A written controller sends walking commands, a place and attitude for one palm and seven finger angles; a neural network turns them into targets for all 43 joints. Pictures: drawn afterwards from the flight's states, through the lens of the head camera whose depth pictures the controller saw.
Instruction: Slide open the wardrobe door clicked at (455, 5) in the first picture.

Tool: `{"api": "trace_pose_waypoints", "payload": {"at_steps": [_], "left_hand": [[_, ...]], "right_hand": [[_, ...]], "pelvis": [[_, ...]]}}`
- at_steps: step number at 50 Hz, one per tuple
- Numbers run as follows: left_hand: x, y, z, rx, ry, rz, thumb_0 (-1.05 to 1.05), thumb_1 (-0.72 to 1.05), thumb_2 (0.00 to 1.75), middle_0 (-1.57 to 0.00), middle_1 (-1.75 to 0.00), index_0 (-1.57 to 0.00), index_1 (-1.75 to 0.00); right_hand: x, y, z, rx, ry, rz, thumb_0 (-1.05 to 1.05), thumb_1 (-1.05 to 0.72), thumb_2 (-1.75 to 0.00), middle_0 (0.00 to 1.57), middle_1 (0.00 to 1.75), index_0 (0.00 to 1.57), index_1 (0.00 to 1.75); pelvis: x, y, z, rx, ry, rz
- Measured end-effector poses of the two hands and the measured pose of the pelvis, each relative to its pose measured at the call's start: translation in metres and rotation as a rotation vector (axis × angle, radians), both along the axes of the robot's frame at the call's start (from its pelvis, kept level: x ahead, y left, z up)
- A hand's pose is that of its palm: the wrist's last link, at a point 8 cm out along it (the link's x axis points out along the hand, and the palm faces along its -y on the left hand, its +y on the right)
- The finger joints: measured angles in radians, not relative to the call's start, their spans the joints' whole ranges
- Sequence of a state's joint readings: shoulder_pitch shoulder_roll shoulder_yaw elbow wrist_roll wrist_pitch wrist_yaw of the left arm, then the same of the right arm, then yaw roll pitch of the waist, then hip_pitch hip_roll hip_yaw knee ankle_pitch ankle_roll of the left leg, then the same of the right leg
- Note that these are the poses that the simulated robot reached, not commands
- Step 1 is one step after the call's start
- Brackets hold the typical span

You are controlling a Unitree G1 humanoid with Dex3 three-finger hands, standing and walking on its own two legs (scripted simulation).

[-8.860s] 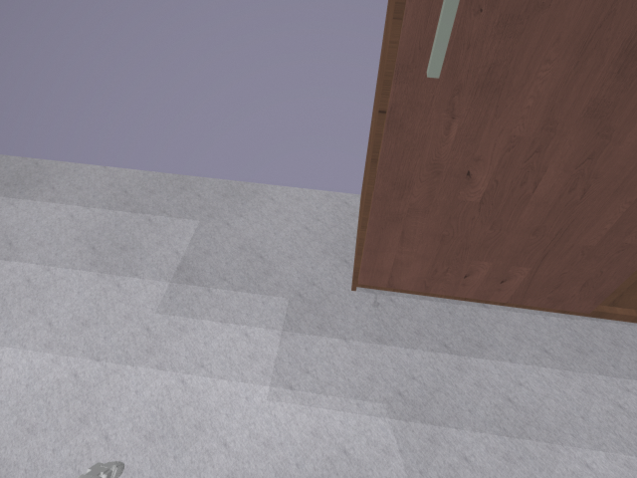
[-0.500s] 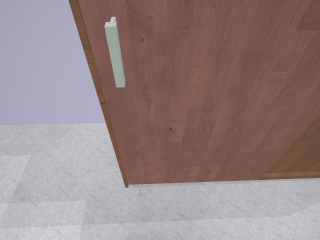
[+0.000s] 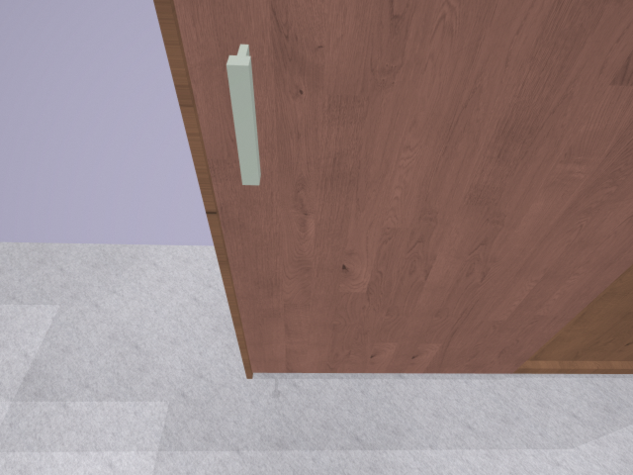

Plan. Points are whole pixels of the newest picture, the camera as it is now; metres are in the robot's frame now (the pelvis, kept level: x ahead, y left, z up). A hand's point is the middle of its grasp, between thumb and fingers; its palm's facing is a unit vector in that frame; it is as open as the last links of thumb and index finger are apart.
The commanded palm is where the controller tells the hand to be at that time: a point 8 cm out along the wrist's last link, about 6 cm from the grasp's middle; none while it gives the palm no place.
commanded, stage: look again from close up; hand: left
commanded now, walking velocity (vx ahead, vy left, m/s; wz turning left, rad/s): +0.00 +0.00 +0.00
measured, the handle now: (247, 118) +0.49 +0.13 +0.20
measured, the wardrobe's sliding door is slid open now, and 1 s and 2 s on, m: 0.00 0.00 0.00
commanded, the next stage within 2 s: raise the hand with hooked fingers in 0.70 s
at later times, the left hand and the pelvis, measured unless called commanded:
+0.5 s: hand out of the picture +0.03 +0.20 -0.17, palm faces -0.01 -0.97 -0.25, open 7.4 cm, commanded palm none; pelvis +0.01 -0.01 +0.00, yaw +0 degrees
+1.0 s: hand (158, 396) +0.20 +0.20 +0.01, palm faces +0.25 -0.96 -0.13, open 7.6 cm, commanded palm +0.12 +0.25 -0.03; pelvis -0.01 -0.02 -0.01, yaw +2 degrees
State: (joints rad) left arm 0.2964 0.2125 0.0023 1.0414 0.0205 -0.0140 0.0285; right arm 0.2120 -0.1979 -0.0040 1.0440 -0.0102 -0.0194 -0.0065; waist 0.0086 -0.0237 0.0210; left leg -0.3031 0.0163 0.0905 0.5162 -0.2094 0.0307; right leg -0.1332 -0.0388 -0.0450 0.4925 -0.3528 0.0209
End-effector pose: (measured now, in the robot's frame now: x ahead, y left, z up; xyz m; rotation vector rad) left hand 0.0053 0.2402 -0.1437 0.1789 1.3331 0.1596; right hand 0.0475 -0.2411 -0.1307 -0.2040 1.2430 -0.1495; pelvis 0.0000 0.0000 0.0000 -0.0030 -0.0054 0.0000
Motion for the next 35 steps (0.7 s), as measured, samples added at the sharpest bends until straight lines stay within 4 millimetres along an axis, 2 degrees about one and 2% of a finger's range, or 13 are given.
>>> {"api": "trace_pose_waypoints", "payload": {"at_steps": [7, 13, 35], "left_hand": [[0.006, 0.004, 0.002, 0.008, 0.002, -0.006, 0.0, 0.91, 0.9, -0.2, -0.3, -0.2, -0.3], [0.013, 0.007, 0.004, 0.018, -0.006, -0.012, 0.0, 0.91, 0.9, -0.2, -0.3, -0.2, -0.3], [0.027, 0.008, 0.01, 0.036, -0.01, -0.022, 0.0, 0.91, 0.9, -0.2, -0.3, -0.2, -0.3]], "right_hand": [[0.018, -0.008, 0.004, -0.017, -0.017, 0.019, 0.01, -0.91, -0.9, 0.2, 0.3, 0.2, 0.3], [0.024, -0.013, 0.006, -0.023, -0.018, 0.026, 0.01, -0.91, -0.9, 0.2, 0.3, 0.2, 0.3], [0.015, -0.023, 0.004, -0.023, 0.033, 0.014, 0.01, -0.91, -0.9, 0.2, 0.3, 0.2, 0.3]], "pelvis": [[0.004, -0.002, 0.001, 0.001, -0.001, -0.001], [0.006, -0.004, 0.002, 0.003, -0.003, 0.0], [0.012, -0.01, 0.005, 0.009, -0.003, -0.001]]}}
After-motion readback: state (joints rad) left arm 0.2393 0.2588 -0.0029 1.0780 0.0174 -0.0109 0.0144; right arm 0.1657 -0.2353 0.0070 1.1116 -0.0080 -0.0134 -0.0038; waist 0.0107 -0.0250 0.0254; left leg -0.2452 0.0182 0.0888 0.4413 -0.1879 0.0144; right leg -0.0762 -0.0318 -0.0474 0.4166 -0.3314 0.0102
